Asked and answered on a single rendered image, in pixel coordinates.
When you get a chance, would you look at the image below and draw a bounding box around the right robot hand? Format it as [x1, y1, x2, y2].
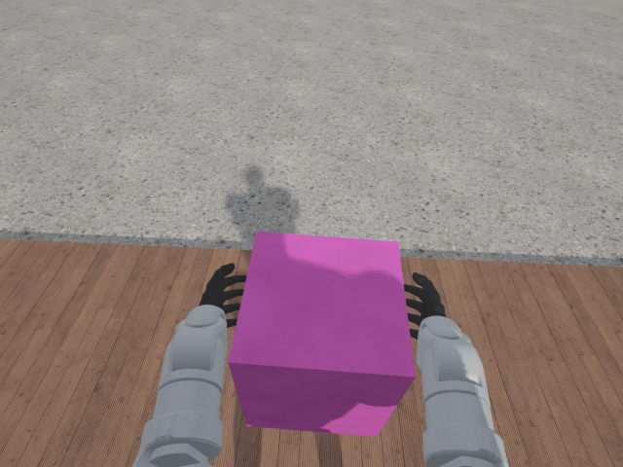
[404, 272, 447, 340]

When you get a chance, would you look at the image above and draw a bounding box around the carton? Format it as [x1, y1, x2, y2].
[228, 232, 416, 437]

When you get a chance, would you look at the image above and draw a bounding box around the left robot forearm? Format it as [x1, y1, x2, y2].
[132, 305, 228, 467]

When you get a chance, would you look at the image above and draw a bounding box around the right robot forearm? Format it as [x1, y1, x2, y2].
[416, 315, 509, 467]

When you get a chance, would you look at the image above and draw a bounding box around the left robot hand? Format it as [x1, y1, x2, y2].
[199, 263, 247, 328]

